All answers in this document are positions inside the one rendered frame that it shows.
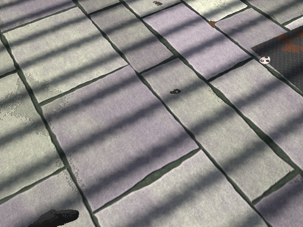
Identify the robot left hand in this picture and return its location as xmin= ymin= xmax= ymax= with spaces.
xmin=27 ymin=209 xmax=80 ymax=227

